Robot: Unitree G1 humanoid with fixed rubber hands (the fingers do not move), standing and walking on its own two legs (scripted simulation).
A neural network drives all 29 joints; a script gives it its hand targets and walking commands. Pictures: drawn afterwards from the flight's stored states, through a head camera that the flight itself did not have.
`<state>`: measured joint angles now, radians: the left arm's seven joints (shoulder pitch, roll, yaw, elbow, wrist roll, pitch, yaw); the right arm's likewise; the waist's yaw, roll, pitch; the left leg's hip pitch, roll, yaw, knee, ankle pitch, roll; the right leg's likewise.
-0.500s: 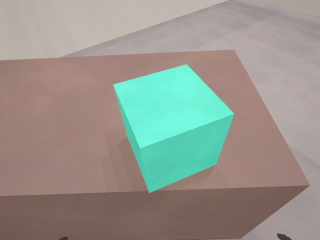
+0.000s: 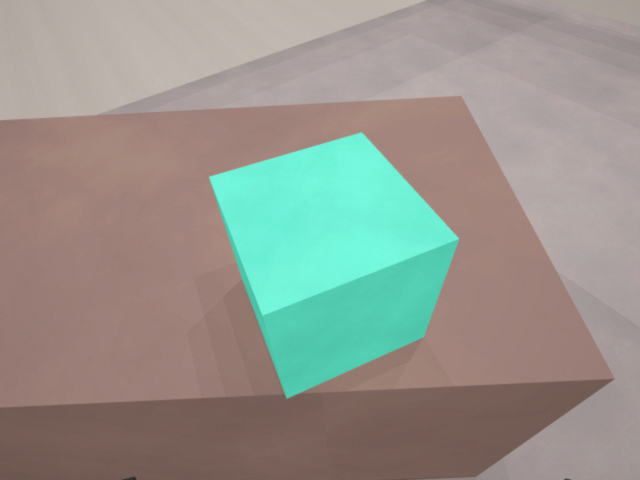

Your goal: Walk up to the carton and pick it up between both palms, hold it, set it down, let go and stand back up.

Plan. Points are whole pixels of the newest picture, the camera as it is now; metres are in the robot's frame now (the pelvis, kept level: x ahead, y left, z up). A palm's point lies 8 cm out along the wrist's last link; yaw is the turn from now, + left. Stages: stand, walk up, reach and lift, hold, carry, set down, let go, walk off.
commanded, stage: walk up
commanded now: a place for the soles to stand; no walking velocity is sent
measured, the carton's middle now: (324, 263) +0.39 +0.02 +0.04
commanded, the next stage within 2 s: stand in 0.24 s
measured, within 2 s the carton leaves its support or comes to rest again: neither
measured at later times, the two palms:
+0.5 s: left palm out of the picture +0.11 +0.30 -0.11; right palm out of the picture +0.09 -0.31 -0.12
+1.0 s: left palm (134, 464) +0.16 +0.27 -0.07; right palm (598, 465) +0.16 -0.31 -0.08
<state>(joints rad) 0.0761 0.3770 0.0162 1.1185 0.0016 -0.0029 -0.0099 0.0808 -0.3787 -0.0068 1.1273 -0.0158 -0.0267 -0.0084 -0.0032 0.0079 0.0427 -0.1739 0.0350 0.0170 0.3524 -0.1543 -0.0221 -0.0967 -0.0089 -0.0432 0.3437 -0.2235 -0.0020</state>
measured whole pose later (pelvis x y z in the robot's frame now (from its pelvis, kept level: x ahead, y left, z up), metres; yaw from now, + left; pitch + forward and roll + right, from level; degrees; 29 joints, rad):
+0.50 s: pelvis +0.01 -0.01 +0.00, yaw -1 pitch -1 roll +0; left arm 0.07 0.38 0.02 1.10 0.00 0.00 -0.01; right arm 0.08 -0.37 -0.01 1.11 -0.02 -0.02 -0.01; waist 0.00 0.01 0.06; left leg -0.15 0.05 0.03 0.35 -0.18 -0.03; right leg -0.08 0.00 -0.03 0.35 -0.25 -0.01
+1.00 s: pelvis +0.00 -0.01 -0.01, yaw +0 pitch -3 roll +0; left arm 0.15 0.27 0.13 0.36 0.11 0.50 0.02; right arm 0.07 -0.40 -0.04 0.81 0.01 -0.07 0.12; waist 0.00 -0.01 0.11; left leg -0.20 0.06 0.01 0.50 -0.25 -0.04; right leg -0.12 0.01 -0.05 0.48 -0.31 -0.02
